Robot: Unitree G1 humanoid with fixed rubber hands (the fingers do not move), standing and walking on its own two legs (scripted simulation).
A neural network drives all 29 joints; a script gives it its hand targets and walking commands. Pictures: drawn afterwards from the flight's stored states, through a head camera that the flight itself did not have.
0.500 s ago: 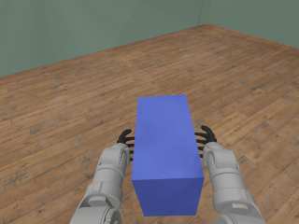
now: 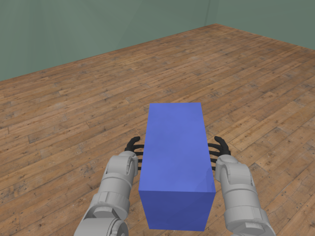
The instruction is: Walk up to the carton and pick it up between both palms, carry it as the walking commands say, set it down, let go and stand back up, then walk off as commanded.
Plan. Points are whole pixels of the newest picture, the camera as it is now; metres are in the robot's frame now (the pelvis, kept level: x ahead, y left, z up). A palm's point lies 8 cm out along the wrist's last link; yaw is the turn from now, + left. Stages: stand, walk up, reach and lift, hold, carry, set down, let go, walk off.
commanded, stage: reach and lift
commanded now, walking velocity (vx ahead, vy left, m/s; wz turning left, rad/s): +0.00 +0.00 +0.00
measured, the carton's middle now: (175, 164) +0.37 -0.01 -0.02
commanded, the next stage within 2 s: hold in 0.74 s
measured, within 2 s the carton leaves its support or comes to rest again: neither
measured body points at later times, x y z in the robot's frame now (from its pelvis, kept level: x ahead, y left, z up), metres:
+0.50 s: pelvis -0.01 +0.00 +0.00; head -0.06 -0.01 +0.45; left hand +0.33 +0.12 +0.04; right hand +0.32 -0.14 +0.05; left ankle +0.06 +0.13 -0.72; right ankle +0.07 -0.12 -0.72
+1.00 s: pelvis -0.01 +0.00 +0.00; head -0.06 -0.01 +0.45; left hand +0.32 +0.12 +0.04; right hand +0.31 -0.14 +0.05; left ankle +0.06 +0.13 -0.72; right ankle +0.07 -0.12 -0.72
